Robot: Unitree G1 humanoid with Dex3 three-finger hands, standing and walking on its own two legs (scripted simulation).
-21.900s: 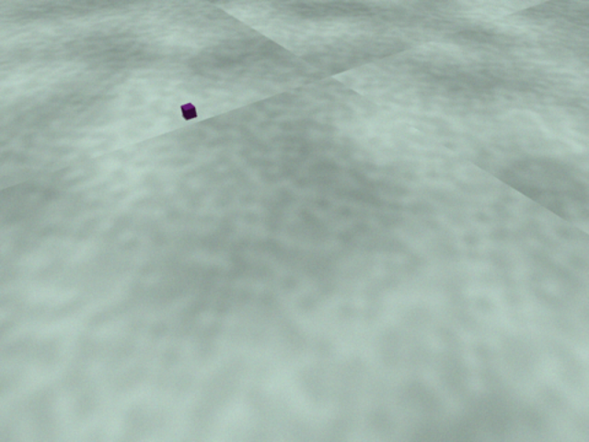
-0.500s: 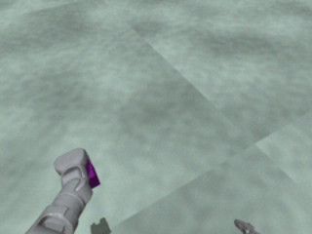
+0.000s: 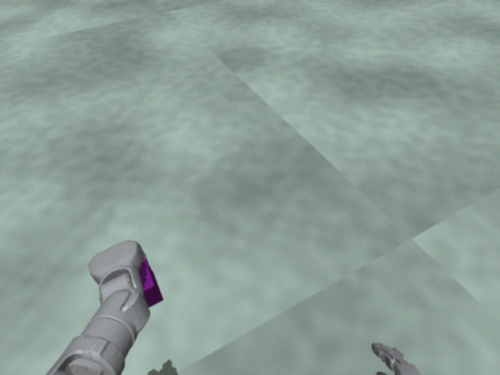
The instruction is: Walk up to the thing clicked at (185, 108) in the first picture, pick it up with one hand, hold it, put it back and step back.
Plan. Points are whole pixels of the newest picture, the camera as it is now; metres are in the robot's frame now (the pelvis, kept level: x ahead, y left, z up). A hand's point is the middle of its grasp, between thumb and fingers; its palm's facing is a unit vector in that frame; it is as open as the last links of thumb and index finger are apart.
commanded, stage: hold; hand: left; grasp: from above
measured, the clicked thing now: (137, 287) +0.31 +0.22 -0.08
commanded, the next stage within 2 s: crouch in 0.86 s
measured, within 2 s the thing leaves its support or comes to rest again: neither
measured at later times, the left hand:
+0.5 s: hand (122, 290) +0.29 +0.23 -0.04, palm faces -0.36 -0.21 -0.91, open 9.4 cm
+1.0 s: hand (126, 286) +0.30 +0.23 -0.04, palm faces -0.36 -0.22 -0.91, open 9.4 cm
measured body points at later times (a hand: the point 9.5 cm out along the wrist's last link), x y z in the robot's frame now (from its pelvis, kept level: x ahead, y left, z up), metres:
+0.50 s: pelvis -0.01 +0.00 +0.00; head +0.00 -0.02 +0.45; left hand +0.30 +0.24 +0.01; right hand +0.14 -0.24 -0.11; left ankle +0.02 +0.13 -0.73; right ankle +0.00 -0.13 -0.73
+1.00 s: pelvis +0.00 +0.00 +0.00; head +0.01 -0.03 +0.45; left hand +0.31 +0.23 +0.01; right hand +0.14 -0.25 -0.12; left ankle +0.02 +0.13 -0.73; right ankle +0.00 -0.13 -0.73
